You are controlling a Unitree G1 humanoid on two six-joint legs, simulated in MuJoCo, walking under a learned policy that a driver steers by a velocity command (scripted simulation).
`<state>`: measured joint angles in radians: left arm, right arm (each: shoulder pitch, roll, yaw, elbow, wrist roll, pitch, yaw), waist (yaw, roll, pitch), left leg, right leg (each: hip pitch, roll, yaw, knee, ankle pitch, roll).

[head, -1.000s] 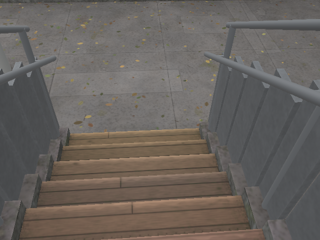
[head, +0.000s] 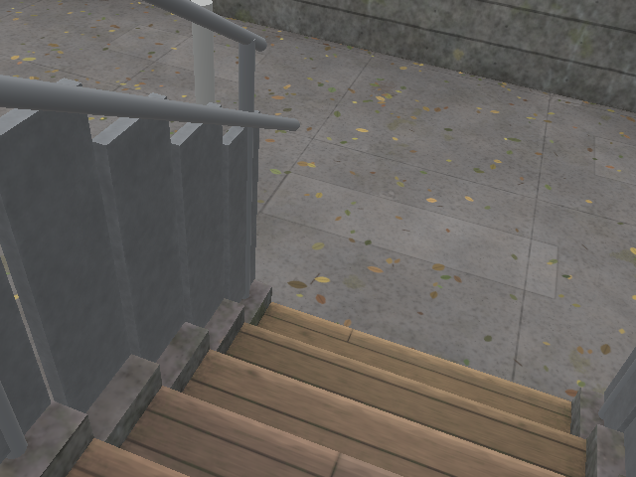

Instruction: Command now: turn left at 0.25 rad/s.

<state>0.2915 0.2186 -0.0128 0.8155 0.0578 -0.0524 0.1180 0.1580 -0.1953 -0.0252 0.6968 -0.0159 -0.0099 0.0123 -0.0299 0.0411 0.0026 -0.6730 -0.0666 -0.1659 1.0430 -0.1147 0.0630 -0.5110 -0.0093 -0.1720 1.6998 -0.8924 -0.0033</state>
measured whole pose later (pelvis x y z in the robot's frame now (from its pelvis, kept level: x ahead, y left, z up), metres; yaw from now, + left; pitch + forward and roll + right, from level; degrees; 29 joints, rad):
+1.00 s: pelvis +0.10 -0.07 +0.05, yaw -29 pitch +3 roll +2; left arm 0.33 0.24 0.04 0.65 0.00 0.07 0.03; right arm 0.17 -0.22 -0.02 0.72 -0.04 0.08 -0.02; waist 0.02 0.02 -0.01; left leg -0.60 -0.04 -0.02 1.09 -0.30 -0.03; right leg -0.34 0.15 0.18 0.59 -0.27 -0.09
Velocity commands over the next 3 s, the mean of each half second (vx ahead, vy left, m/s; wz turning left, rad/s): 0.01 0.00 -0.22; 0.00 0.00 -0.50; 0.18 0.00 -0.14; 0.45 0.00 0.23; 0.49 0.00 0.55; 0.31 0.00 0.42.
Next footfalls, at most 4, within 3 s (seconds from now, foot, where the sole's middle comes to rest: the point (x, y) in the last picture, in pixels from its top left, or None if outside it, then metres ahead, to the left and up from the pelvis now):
0.02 left None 0.21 0.07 -0.72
0.62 right None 0.12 -0.14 -0.72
1.16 left None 0.18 0.01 -0.72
1.78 right None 0.27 -0.42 -0.88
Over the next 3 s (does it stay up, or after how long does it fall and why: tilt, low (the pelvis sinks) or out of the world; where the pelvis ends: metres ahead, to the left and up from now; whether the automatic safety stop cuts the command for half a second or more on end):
stays up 0.78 -0.53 -0.44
